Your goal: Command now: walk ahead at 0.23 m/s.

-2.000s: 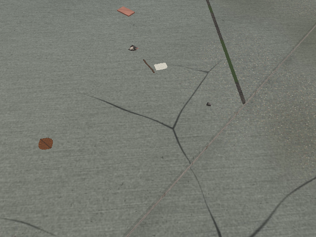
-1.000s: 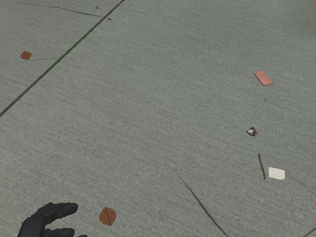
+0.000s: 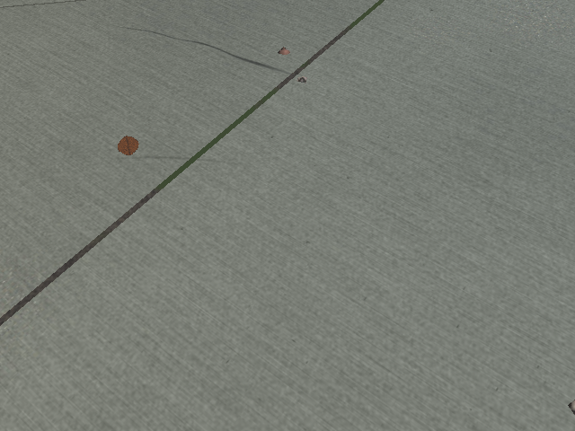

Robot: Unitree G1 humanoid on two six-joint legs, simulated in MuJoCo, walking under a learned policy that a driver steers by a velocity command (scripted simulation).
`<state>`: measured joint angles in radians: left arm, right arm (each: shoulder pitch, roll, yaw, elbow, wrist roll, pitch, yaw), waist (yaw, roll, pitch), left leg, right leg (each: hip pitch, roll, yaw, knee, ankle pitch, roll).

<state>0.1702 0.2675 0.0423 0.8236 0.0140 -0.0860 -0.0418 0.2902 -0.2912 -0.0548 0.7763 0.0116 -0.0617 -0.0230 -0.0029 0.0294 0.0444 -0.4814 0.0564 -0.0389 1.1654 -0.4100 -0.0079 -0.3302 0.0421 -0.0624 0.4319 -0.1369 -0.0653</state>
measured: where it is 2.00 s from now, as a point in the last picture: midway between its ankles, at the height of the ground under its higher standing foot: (481, 306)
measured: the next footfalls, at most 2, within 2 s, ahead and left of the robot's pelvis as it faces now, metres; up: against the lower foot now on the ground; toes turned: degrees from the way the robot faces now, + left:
left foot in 0.26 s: +0.20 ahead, +0.14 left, +0.00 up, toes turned -3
right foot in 0.64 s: +0.16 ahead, -0.12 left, +0.00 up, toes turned -18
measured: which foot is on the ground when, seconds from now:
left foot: up 0.00-0.24, down 0.26-0.64, up 0.66-1.00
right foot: down 0.00-0.28, up 0.30-0.62, down 0.64-1.00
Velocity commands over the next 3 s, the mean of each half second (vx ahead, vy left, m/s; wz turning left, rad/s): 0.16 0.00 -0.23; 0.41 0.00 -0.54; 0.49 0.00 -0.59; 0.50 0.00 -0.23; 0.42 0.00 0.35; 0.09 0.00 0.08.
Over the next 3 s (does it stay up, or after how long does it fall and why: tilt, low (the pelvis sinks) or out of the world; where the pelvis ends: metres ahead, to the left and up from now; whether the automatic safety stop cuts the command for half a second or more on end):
stays up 1.02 -0.70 -0.01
